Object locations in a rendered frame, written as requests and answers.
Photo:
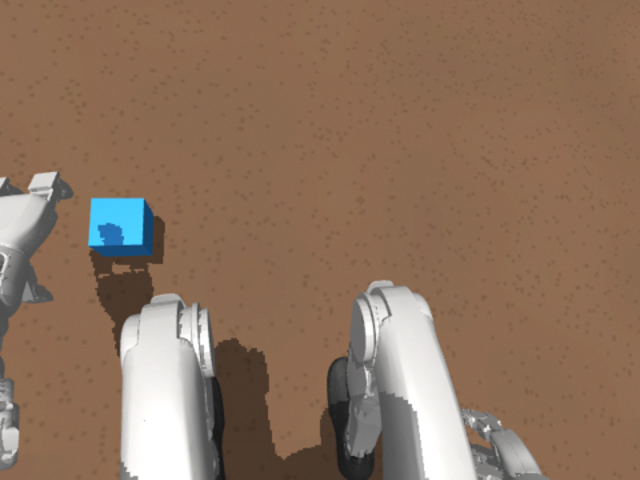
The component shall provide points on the cube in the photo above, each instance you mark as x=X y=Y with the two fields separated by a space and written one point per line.
x=121 y=227

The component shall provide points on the right robot foot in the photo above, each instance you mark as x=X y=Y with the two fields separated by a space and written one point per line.
x=351 y=467

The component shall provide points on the left robot arm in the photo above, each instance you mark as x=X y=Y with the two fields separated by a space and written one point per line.
x=14 y=272

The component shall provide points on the left robot hand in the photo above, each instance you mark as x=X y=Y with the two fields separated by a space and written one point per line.
x=26 y=220

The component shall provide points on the right robot hand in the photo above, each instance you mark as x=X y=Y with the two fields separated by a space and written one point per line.
x=509 y=457

